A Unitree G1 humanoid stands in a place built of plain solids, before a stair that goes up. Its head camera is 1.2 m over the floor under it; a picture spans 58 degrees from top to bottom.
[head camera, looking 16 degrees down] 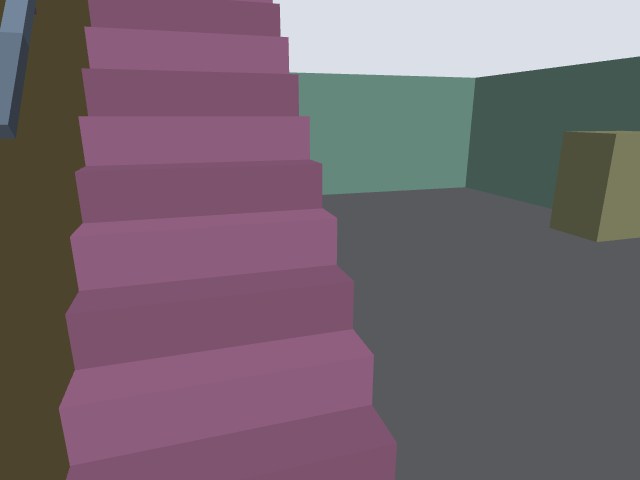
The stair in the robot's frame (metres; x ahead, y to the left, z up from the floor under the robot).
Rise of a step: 0.20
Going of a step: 0.20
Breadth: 0.97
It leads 17 degrees to the left of straight ahead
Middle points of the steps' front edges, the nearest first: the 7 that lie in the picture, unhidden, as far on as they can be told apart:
1.20 0.28 0.40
1.39 0.34 0.60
1.58 0.40 0.80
1.77 0.45 1.00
1.96 0.51 1.20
2.15 0.57 1.40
2.34 0.63 1.60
